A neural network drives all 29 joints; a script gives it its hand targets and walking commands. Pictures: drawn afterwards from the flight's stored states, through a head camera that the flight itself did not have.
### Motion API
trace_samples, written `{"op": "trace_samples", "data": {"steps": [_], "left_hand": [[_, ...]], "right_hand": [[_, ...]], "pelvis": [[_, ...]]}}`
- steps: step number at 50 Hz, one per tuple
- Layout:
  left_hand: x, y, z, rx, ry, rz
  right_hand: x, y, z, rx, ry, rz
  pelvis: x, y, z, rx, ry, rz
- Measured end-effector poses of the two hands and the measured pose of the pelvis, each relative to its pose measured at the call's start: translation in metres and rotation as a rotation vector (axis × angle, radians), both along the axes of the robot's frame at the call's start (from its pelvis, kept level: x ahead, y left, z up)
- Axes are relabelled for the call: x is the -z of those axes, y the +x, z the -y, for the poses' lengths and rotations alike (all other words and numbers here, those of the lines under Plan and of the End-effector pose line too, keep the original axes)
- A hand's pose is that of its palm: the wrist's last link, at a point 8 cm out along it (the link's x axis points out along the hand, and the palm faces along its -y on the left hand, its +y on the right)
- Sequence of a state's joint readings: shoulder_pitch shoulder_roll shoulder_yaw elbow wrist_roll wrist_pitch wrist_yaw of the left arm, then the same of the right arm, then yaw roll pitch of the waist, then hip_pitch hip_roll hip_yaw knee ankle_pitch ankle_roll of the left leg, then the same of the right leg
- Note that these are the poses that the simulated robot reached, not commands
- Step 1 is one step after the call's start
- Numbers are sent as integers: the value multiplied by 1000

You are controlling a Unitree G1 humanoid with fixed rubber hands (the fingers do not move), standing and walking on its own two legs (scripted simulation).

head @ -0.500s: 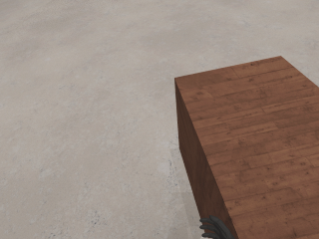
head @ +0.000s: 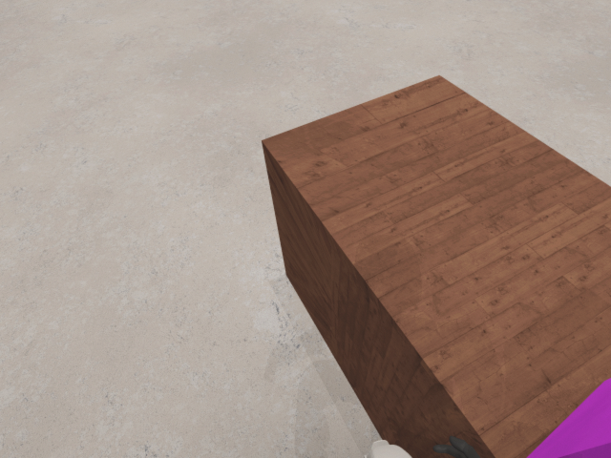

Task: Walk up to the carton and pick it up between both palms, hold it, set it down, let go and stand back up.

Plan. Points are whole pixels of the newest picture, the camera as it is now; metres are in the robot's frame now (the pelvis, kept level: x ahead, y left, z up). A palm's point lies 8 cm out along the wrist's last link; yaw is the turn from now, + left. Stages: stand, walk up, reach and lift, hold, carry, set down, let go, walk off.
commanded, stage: walk up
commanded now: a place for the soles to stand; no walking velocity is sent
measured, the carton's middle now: out of the picture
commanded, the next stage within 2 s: none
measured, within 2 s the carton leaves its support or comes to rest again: neither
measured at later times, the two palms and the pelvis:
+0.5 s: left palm (157, 438) +0.20 +0.24 -0.11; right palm out of the picture -0.04 -0.25 -0.14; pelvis +0.00 -0.01 -0.01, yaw -18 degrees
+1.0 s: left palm (197, 446) +0.19 +0.18 -0.12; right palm out of the picture -0.14 -0.27 -0.11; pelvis -0.05 -0.01 +0.00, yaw -32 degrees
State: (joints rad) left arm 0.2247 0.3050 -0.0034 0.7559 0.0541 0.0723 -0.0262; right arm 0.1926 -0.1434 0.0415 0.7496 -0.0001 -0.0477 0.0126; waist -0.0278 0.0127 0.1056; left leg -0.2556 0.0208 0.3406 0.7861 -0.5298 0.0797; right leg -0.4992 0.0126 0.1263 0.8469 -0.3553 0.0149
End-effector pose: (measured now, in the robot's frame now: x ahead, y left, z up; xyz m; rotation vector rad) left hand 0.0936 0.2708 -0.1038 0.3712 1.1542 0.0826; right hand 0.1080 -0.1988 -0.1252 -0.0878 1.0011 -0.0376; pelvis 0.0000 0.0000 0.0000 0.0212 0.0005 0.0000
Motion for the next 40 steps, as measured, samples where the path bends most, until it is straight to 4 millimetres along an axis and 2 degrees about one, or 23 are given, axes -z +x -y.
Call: {"op": "trace_samples", "data": {"steps": [3,7,9,11,18,24,28,33,40], "left_hand": [[-8,9,-7,24,5,51],[-7,7,-25,47,21,38],[3,16,-33,67,32,27],[8,27,-33,119,40,4],[8,77,-11,242,27,37],[5,104,28,358,38,22],[-4,109,52,405,23,65],[-12,102,62,428,18,58],[4,99,65,472,-5,49]], "right_hand": [[-1,1,0,-13,9,-20],[-8,-2,-3,30,-16,-5],[-5,-9,-3,55,-35,24],[-4,-27,3,111,-51,6],[5,-100,30,302,-140,-156],[16,-139,50,400,-101,-218],[14,-149,60,408,-36,-238],[6,-156,63,432,-5,-226],[2,-177,63,500,-97,-205]], "pelvis": [[-3,2,-6,13,-22,31],[-3,4,-19,46,-25,51],[4,1,-26,68,-34,43],[5,0,-29,121,-9,53],[7,3,-22,212,40,42],[10,1,2,312,64,29],[4,-1,18,347,28,70],[-5,-5,24,383,12,95],[2,-20,14,427,-35,78]]}}
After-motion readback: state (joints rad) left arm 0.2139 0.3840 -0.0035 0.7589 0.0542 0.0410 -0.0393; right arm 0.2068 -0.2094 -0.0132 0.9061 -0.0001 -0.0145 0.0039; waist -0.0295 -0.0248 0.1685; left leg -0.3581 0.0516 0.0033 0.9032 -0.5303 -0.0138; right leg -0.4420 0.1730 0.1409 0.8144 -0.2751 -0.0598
